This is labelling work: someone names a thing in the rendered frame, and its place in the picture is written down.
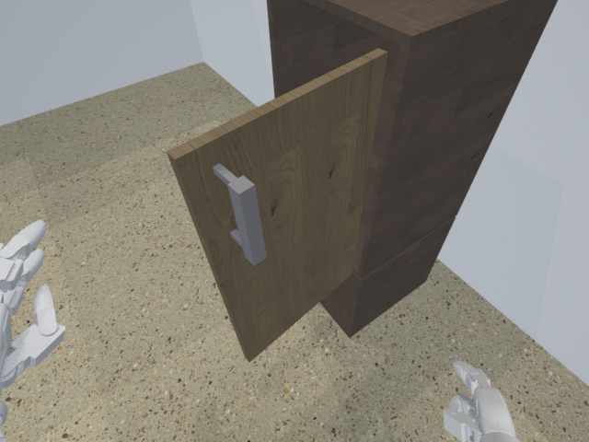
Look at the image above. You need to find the robot left hand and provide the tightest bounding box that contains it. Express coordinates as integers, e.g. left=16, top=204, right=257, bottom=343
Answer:
left=0, top=220, right=65, bottom=396

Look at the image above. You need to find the cupboard door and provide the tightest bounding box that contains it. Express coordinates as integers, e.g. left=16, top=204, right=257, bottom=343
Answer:
left=167, top=48, right=388, bottom=362

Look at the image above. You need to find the robot right hand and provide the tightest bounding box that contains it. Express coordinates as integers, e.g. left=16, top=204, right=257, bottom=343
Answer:
left=443, top=360, right=516, bottom=442

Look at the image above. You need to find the handle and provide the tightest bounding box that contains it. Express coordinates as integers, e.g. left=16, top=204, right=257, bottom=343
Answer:
left=213, top=163, right=267, bottom=266

